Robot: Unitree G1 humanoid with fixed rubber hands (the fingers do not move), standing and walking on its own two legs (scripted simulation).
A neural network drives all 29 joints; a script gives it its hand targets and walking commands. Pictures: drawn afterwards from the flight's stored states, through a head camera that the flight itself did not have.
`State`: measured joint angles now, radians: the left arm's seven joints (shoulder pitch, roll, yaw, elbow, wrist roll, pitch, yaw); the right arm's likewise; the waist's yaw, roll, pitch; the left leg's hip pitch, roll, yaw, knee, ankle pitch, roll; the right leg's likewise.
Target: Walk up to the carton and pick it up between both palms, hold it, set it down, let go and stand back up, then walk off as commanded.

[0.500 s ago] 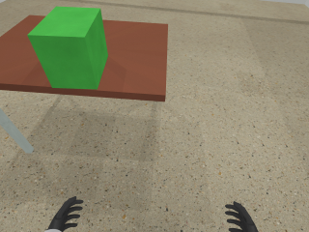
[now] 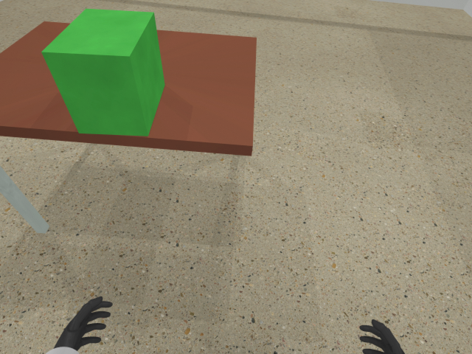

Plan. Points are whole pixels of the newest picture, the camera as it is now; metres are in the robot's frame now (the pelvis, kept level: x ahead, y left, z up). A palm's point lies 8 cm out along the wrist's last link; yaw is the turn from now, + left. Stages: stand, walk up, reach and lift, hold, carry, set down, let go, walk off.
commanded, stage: stand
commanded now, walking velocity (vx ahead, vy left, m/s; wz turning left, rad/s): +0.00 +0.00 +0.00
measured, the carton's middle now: (116, 72) +0.82 +0.36 +0.05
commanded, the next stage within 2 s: walk up in 1.28 s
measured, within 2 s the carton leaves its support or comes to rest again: neither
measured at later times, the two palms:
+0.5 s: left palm (67, 347) +0.15 +0.27 -0.07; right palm out of the picture +0.13 -0.28 -0.08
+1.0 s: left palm out of the picture +0.14 +0.28 -0.07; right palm out of the picture +0.12 -0.28 -0.08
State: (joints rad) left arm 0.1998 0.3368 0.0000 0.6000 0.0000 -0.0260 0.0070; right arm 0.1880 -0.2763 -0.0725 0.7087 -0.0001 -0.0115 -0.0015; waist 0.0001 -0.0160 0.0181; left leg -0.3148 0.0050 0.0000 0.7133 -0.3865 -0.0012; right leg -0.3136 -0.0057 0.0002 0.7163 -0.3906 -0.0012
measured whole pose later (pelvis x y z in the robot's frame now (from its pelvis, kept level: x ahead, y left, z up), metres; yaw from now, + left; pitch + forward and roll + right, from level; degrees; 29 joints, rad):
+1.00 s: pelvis -0.01 +0.00 +0.00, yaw +0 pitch -2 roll +0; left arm 0.20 0.36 0.00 0.60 0.00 -0.03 0.01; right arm 0.15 -0.29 -0.06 0.80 0.00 -0.01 0.00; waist 0.00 -0.02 0.02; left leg -0.31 0.01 0.00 0.71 -0.37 0.00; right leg -0.31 -0.01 0.00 0.72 -0.37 0.00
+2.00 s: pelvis +0.03 +0.13 +0.00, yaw +4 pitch +0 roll +0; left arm 0.32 0.53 0.00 0.65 0.00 -0.08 0.06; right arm 0.35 -0.45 -0.12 0.71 0.00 0.00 0.08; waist -0.10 -0.02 0.06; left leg -0.36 -0.06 0.05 0.72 -0.36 0.08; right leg -0.56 0.00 0.05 1.13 -0.47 -0.01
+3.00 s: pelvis +0.15 +0.35 -0.02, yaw +4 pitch -3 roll -2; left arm 0.32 0.49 0.00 0.67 0.00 -0.06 0.07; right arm 0.33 -0.47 -0.11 0.66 0.00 0.00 0.02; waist -0.05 0.00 0.19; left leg -0.37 -0.05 0.18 1.04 -0.50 -0.04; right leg -0.46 0.05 0.02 0.78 -0.26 -0.04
